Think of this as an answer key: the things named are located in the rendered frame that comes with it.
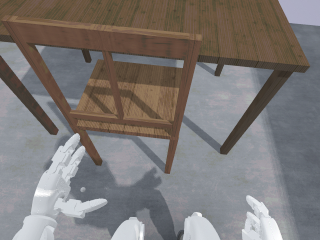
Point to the right robot thigh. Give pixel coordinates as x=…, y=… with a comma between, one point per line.
x=199, y=228

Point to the chair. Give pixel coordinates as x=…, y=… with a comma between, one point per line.
x=120, y=97

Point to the robot right hand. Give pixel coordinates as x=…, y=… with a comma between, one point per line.
x=265, y=227

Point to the robot left hand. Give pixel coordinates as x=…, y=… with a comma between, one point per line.
x=56, y=181

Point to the left robot thigh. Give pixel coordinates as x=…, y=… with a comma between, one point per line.
x=130, y=230

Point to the table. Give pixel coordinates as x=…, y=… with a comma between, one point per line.
x=245, y=33

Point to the left robot forearm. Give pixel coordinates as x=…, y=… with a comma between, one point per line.
x=37, y=227

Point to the robot thigh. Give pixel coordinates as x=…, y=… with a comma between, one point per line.
x=130, y=230
x=199, y=228

